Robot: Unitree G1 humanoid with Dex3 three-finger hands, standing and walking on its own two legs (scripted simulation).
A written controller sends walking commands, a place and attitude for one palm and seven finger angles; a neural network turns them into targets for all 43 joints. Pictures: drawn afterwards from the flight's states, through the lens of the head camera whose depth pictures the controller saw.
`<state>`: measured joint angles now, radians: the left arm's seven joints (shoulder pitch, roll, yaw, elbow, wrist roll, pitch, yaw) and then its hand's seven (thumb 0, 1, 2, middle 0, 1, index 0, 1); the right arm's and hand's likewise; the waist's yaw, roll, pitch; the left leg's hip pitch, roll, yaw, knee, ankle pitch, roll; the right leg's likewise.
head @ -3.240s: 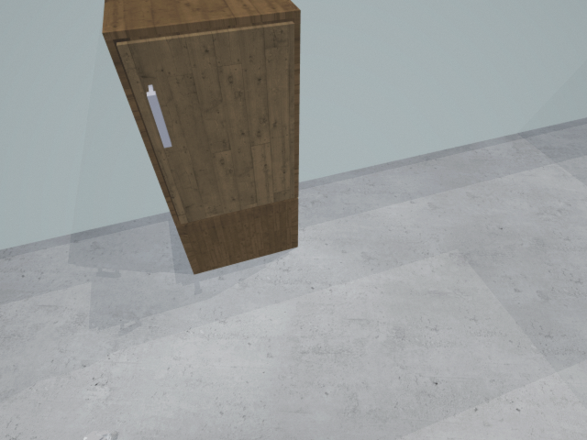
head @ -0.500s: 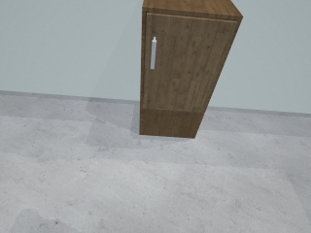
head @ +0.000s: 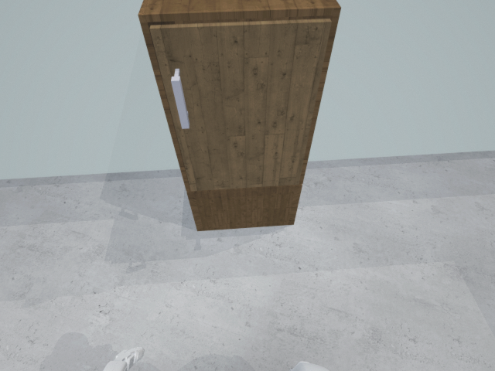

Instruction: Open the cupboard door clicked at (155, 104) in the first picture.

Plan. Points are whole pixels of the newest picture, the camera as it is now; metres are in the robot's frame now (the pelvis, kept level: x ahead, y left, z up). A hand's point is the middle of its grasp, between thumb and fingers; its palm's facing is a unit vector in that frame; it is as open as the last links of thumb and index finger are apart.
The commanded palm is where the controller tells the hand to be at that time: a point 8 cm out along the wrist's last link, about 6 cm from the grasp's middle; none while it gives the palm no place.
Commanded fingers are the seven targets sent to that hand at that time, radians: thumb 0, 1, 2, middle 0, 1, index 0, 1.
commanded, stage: take the last steps up to it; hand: left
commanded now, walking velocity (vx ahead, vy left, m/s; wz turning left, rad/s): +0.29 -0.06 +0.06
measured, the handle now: (181, 99) +0.74 +0.18 +0.01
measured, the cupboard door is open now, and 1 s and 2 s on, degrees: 0 0 0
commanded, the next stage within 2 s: come to a stop and stand still in 0.28 s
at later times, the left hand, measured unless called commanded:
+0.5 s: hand (159, 364) +0.16 +0.17 -0.16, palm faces +0.07 -0.99 -0.13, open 7.4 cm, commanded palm none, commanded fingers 0.00 0.90 0.90 -0.20 -0.30 -0.20 -0.30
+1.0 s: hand (167, 320) +0.24 +0.17 -0.15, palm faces +0.11 -0.97 -0.24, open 7.3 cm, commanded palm none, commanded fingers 0.00 0.90 0.90 -0.20 -0.30 -0.20 -0.30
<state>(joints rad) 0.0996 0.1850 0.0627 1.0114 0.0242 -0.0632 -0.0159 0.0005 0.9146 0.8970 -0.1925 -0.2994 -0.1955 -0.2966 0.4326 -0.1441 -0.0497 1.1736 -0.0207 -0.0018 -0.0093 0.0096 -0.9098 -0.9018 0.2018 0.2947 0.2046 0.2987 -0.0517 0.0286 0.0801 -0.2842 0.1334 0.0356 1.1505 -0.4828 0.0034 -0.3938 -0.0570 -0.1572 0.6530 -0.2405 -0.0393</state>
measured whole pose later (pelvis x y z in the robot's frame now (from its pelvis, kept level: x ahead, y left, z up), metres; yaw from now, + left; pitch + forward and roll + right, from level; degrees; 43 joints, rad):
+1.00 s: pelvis +0.18 -0.03 +0.01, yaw +3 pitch +0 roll +1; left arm 0.18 0.17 0.06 0.99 0.04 0.02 0.03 0.00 0.91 0.90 -0.20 -0.30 -0.20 -0.30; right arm 0.16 -0.20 -0.06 1.00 -0.02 0.04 0.00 0.01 -0.91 -0.90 0.20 0.29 0.20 0.30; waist 0.03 -0.01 0.06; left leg -0.30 0.02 0.05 0.75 -0.42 -0.03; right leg -0.35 -0.11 -0.10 0.54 -0.18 0.01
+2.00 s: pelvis +0.12 +0.00 +0.02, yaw +3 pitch -3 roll +0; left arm 0.25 0.26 0.00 1.00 0.03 -0.01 0.02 0.01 0.91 0.90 -0.20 -0.30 -0.20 -0.30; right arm 0.21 -0.26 -0.02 1.01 -0.02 -0.01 -0.01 0.01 -0.91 -0.90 0.20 0.29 0.20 0.30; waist 0.00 0.00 -0.01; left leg -0.22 -0.01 0.07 0.48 -0.21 0.04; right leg -0.20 -0.03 -0.04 0.48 -0.23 0.01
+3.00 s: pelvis +0.22 -0.01 +0.01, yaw +2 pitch -1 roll +0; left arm 0.31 0.14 0.04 1.04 0.03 0.00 0.04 0.02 0.94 0.90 -0.20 -0.30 -0.20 -0.30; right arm 0.31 -0.09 -0.02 1.11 -0.01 -0.01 -0.05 0.01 -0.91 -0.90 0.20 0.29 0.20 0.30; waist -0.01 -0.02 0.04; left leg -0.17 0.03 0.12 0.57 -0.39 0.02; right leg -0.26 -0.05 -0.08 0.58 -0.27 0.01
